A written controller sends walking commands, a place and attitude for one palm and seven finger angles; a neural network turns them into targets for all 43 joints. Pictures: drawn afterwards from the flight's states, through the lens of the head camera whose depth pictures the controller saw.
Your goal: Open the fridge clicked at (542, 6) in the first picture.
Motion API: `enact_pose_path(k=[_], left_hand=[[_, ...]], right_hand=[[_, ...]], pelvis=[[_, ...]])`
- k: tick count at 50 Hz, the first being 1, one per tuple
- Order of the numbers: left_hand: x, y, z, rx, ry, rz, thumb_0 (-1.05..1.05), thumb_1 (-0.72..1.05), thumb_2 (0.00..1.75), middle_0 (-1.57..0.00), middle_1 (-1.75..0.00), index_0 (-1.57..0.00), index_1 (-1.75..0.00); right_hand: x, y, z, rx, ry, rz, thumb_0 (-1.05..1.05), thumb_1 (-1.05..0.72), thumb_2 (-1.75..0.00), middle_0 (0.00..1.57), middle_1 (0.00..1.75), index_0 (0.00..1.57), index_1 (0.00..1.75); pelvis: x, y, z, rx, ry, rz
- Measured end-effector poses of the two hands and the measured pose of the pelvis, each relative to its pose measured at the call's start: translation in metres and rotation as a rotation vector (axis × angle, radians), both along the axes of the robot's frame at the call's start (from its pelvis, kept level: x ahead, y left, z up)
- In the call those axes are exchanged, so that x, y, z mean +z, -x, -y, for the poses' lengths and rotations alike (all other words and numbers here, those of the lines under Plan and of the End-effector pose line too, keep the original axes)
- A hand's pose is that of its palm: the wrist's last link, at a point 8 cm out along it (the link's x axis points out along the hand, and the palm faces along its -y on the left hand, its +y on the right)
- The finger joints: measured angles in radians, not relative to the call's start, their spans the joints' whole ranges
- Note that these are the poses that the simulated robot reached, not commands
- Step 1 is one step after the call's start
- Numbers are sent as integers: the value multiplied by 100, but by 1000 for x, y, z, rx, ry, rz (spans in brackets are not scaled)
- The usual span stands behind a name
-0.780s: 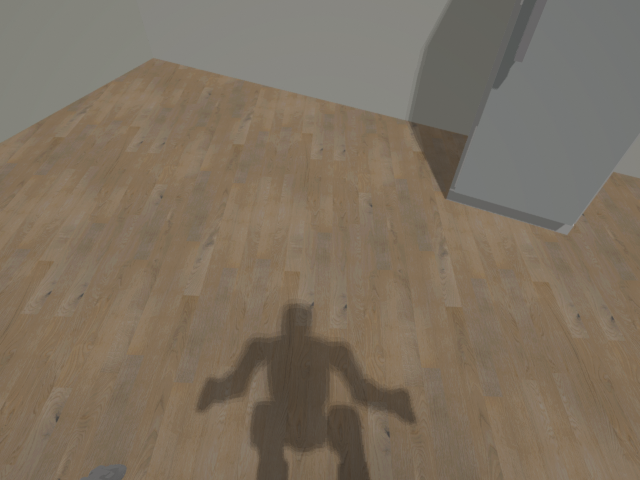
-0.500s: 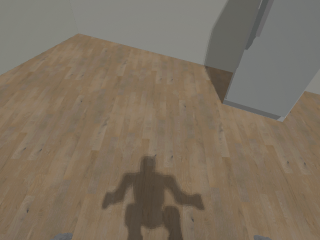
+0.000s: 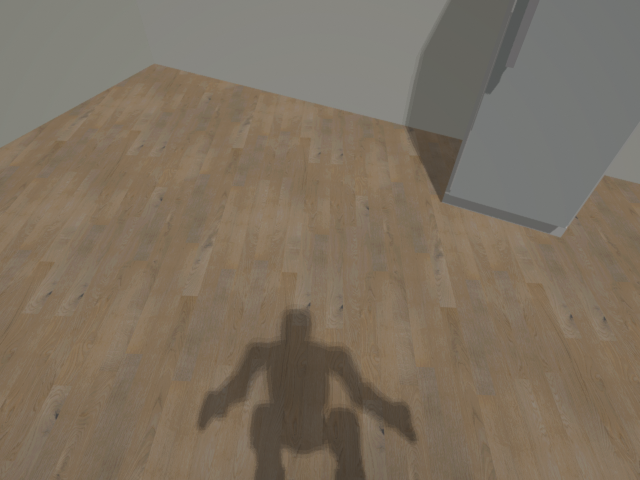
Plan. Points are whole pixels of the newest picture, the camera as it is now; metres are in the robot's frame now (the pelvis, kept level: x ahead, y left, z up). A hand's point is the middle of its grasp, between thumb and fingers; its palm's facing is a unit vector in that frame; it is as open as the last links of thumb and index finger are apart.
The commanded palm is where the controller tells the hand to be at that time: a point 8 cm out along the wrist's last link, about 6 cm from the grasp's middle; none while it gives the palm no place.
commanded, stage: stand and wait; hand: left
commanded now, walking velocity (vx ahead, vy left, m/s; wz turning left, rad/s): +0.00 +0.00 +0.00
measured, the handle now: out of the picture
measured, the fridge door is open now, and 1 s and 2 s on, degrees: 0 0 0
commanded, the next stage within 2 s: look at it before walking up in 0.04 s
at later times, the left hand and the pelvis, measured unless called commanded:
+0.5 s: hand out of the picture +0.07 +0.24 -0.16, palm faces -0.04 -0.94 -0.33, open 7.4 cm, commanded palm none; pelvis +0.00 +0.00 +0.00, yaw +0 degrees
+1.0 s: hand out of the picture +0.08 +0.22 -0.17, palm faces -0.09 -0.95 -0.31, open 7.4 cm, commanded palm none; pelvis +0.00 -0.01 -0.01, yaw -5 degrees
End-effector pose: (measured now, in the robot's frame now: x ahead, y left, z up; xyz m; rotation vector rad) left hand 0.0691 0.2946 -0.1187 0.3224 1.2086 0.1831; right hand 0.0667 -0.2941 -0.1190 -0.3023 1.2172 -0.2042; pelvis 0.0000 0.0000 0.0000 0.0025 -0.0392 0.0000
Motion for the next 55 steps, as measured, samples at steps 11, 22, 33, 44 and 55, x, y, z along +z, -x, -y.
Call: enact_pose_path(k=[11,22,33,44,55], left_hand=[[1,-1,4,-9,7,11,0,91,90,-20,-30,-20,-30],[-1,2,5,-5,10,-8,0,91,90,-20,-30,-20,-30],[0,-1,5,-2,4,-11,0,91,90,-20,-30,-20,-30],[0,-8,8,-5,-3,-9,0,91,90,-20,-30,-20,-30],[-25,2,57,-72,67,-74,0,91,90,-20,-30,-20,-30]], right_hand=[[-1,3,-2,4,-10,4,0,-91,-90,20,30,20,30],[-1,1,-1,5,-9,-4,0,-91,-90,20,30,20,30],[1,-8,1,8,-6,6,0,-91,-90,20,30,20,30],[0,-14,1,-7,-4,35,0,-91,-90,20,30,20,30],[-39,27,-9,-137,-112,28,0,-91,-90,20,30,20,30]], pelvis=[[1,4,1,0,-1,-4],[1,3,2,-1,0,-11],[1,-1,3,-2,-1,-10],[0,-3,4,-30,-3,-13],[-23,-4,22,-157,-11,-7]])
